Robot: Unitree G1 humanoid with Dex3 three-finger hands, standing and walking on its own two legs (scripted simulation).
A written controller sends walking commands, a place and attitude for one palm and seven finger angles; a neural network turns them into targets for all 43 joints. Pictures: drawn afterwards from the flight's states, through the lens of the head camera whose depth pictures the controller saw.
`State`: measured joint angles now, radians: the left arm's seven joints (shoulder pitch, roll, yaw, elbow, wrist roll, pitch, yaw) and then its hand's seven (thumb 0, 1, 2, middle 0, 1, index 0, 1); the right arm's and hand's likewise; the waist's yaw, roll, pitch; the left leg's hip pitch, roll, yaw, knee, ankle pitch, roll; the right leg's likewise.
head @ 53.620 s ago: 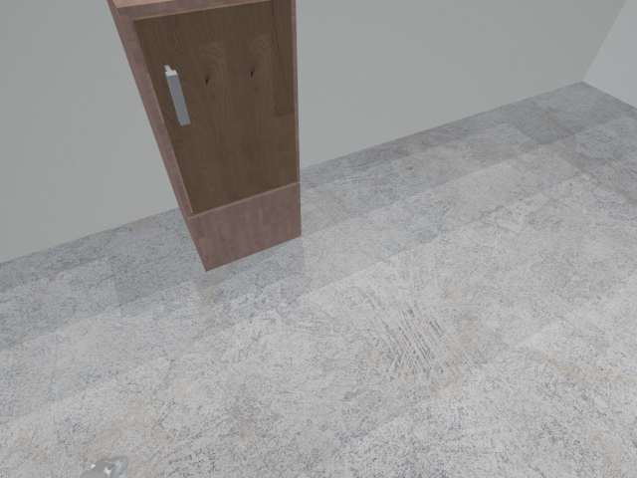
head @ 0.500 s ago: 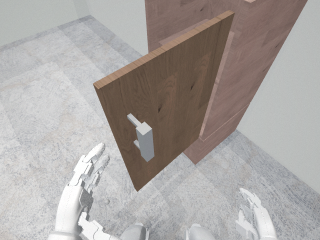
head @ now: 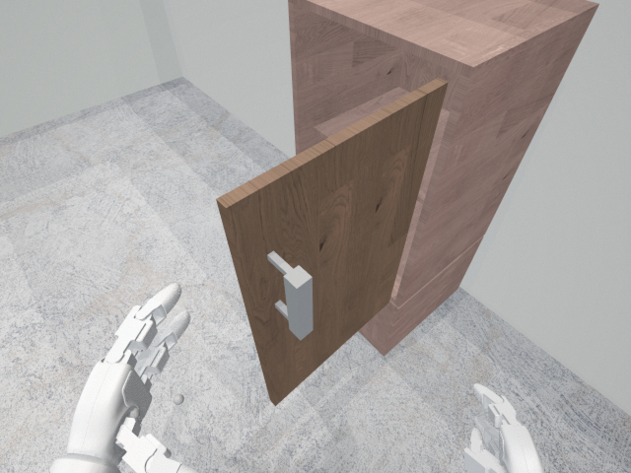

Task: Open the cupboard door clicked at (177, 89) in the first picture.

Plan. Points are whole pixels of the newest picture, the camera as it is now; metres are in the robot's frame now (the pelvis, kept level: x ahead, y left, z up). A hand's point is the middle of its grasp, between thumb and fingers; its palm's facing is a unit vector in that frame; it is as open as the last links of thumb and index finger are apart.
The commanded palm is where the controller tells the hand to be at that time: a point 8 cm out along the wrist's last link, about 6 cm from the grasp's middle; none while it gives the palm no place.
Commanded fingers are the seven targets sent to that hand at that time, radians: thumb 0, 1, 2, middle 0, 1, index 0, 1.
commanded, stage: draw the hand back to the body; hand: left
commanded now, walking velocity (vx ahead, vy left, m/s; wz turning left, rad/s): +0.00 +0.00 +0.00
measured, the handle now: (289, 295) +0.34 +0.06 +0.05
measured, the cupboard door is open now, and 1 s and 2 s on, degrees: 92 92 92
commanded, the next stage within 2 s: step back with the hand held close in 1.18 s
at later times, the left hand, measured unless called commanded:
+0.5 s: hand (61, 344) +0.20 +0.24 +0.17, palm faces +0.32 -0.87 -0.39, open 12.7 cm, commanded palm +0.15 +0.28 +0.19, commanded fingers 0.00 0.41 0.69 -0.18 -0.30 -0.18 -0.30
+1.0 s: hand (11, 296) +0.22 +0.26 +0.22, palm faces +0.45 -0.80 -0.40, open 7.7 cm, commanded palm +0.16 +0.30 +0.24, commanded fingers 0.00 0.90 0.90 -0.20 -0.30 -0.20 -0.30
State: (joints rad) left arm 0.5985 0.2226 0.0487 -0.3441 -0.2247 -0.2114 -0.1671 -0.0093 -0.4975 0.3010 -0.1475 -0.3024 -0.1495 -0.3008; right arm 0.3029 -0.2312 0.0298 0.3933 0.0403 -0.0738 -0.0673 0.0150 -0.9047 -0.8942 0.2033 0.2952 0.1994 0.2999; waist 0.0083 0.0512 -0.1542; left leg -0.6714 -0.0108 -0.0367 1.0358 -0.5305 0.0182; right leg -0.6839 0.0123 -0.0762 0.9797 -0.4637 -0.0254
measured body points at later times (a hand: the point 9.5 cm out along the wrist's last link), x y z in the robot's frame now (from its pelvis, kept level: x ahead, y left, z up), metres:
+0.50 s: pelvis +0.01 +0.02 +0.04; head +0.00 +0.00 +0.49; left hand +0.18 +0.28 +0.19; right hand +0.19 -0.19 -0.03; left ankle -0.01 +0.11 -0.68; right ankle +0.02 -0.11 -0.68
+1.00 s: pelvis +0.02 +0.00 +0.06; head +0.01 -0.02 +0.51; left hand +0.19 +0.30 +0.24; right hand +0.21 -0.22 -0.02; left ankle -0.01 +0.11 -0.68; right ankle +0.02 -0.11 -0.68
